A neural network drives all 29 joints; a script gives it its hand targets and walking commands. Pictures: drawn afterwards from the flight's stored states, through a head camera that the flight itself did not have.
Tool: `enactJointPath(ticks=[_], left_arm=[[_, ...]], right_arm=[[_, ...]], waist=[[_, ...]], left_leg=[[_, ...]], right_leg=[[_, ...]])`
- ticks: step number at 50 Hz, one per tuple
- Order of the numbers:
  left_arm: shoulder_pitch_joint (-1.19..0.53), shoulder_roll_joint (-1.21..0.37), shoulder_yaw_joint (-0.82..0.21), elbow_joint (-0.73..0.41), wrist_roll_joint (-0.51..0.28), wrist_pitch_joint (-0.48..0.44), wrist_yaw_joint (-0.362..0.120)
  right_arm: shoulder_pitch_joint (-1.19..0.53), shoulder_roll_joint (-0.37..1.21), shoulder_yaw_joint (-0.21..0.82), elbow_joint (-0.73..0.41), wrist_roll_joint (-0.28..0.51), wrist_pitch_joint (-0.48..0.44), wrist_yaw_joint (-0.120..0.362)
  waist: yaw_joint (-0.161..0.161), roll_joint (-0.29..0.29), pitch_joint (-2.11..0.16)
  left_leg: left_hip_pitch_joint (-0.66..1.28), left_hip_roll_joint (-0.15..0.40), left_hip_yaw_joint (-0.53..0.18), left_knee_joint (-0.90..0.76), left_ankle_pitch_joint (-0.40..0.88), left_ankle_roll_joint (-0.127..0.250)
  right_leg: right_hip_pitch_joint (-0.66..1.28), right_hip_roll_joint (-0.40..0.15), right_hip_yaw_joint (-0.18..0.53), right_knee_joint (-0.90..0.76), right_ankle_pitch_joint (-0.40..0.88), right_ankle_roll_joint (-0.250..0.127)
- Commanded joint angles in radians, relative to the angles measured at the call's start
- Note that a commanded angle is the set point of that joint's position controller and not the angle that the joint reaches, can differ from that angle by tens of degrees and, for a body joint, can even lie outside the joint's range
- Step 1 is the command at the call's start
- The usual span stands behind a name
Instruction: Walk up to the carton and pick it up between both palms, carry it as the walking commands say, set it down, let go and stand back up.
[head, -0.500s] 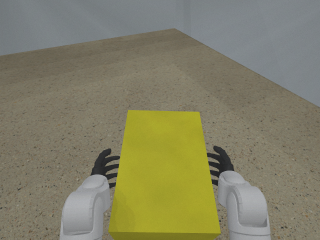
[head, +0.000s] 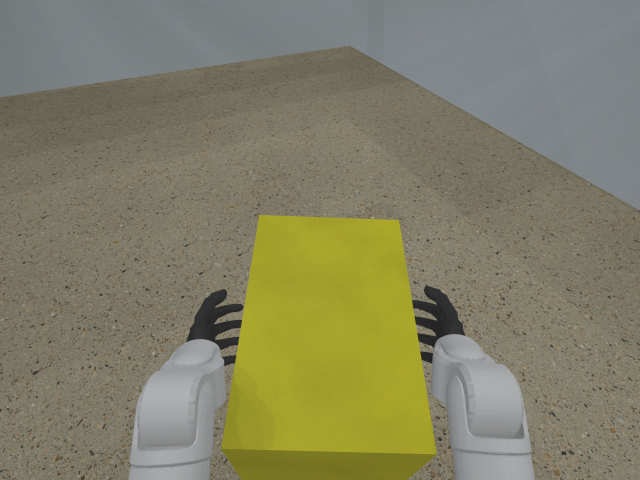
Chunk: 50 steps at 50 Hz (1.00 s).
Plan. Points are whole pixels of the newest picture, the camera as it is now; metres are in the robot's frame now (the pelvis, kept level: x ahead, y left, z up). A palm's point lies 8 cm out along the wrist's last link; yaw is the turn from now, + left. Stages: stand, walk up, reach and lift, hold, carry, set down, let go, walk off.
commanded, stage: carry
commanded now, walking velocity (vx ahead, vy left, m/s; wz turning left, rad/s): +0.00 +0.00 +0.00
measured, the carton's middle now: (324, 352) +0.31 +0.00 +0.00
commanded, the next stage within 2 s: none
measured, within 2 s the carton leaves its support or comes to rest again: neither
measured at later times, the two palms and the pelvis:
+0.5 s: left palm (210, 341) +0.29 +0.14 +0.06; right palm (434, 338) +0.29 -0.14 +0.06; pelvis +0.01 +0.01 +0.00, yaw +0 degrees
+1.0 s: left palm (207, 342) +0.30 +0.15 +0.05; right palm (427, 337) +0.30 -0.13 +0.05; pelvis +0.02 +0.01 +0.00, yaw +0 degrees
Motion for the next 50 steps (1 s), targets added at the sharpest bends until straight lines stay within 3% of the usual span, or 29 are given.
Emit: enactJointPath(ticks=[1, 20, 50], left_arm=[[-0.439, -0.905, -0.515, -0.106, -0.274, -0.073, -0.173], [-0.468, -0.887, -0.464, 0.039, -0.223, -0.218, -0.204], [-0.421, -0.773, -0.398, 0.102, -0.191, -0.338, -0.188]], right_arm=[[-0.416, 0.898, 0.542, -0.106, 0.298, -0.048, 0.197], [-0.448, 0.872, 0.478, 0.031, 0.249, -0.19, 0.23], [-0.403, 0.757, 0.407, 0.106, 0.206, -0.309, 0.21]], waist=[[0.0, 0.003, -0.221], [-0.003, 0.006, -0.243], [-0.003, 0.005, -0.241]], left_leg=[[0.048, 0.141, -0.103, -0.093, 0.102, 0.002], [0.08, 0.144, -0.097, -0.068, 0.181, 0.005], [0.099, 0.144, -0.096, -0.059, 0.218, 0.016]], right_leg=[[0.134, -0.145, 0.107, -0.052, 0.145, -0.02], [0.157, -0.144, 0.097, -0.018, 0.203, -0.021], [0.148, -0.15, 0.089, -0.005, 0.217, -0.02]])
